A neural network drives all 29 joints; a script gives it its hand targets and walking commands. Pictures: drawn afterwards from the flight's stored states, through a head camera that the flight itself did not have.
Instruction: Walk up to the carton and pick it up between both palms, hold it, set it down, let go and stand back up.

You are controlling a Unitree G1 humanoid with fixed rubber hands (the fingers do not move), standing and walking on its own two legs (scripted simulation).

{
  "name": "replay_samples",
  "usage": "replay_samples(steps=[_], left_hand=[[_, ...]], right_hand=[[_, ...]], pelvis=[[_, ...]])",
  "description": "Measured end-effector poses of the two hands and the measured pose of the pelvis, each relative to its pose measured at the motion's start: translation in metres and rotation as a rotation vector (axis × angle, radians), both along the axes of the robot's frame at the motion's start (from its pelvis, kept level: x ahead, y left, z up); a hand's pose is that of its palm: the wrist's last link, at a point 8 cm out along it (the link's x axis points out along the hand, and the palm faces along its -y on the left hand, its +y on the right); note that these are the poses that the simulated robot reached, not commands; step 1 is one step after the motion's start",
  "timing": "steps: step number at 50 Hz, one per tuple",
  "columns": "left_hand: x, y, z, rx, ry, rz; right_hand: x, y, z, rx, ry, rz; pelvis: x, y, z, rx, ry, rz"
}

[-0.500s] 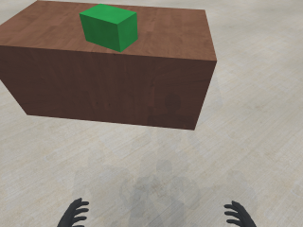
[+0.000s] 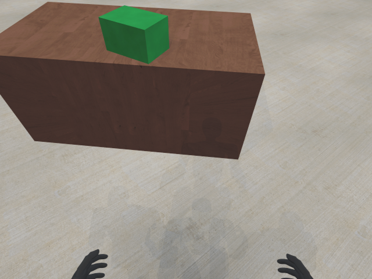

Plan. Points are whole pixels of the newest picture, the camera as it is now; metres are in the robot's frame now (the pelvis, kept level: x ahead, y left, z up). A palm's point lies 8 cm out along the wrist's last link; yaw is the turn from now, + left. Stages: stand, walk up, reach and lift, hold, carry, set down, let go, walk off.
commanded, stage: stand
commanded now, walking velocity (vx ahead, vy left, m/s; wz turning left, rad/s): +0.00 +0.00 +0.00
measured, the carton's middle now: (136, 33) +1.17 +0.25 -0.02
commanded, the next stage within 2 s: walk up in 0.44 s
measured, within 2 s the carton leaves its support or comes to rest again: neither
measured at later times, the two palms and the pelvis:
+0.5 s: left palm out of the picture +0.11 +0.24 -0.10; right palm out of the picture +0.10 -0.25 -0.10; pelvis -0.01 +0.00 +0.00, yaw +0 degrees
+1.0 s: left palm out of the picture +0.10 +0.38 -0.11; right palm out of the picture +0.11 -0.22 -0.10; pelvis +0.03 +0.08 -0.02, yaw +0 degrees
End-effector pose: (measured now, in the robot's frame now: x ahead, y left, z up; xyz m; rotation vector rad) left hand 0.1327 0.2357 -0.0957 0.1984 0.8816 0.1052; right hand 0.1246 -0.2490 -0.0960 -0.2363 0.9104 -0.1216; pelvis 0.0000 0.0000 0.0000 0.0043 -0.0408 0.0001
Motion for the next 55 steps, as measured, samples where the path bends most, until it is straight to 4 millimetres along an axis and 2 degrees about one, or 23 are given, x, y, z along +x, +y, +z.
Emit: replay_samples(steps=[34, 38, 41, 44, 49, 55], left_hand=[[-0.031, 0.006, -0.005, 0.011, 0.038, 0.012], [-0.046, 0.029, -0.004, 0.048, 0.06, 0.02], [-0.056, 0.056, -0.004, 0.081, 0.099, 0.037], [-0.059, 0.086, -0.006, 0.104, 0.123, 0.049], [-0.036, 0.134, -0.018, 0.13, 0.13, 0.043], [-0.004, 0.155, -0.017, 0.123, 0.127, 0.021]], right_hand=[[-0.03, -0.003, -0.007, 0.018, 0.058, 0.001], [-0.026, -0.007, -0.007, -0.001, 0.084, 0.03], [-0.021, -0.008, -0.007, -0.031, 0.101, 0.05], [-0.013, 0.0, -0.007, -0.058, 0.119, 0.067], [-0.007, 0.023, -0.008, -0.099, 0.115, 0.062], [-0.024, 0.038, -0.004, -0.137, 0.196, 0.008]], pelvis=[[-0.015, 0.0, 0.0, 0.001, -0.027, 0.0], [-0.009, 0.01, 0.0, -0.008, -0.041, 0.003], [-0.003, 0.024, -0.002, -0.027, -0.057, 0.005], [0.005, 0.043, -0.006, -0.05, -0.067, 0.008], [0.024, 0.077, -0.016, -0.044, -0.041, 0.003], [0.049, 0.099, -0.012, -0.033, -0.002, -0.013]])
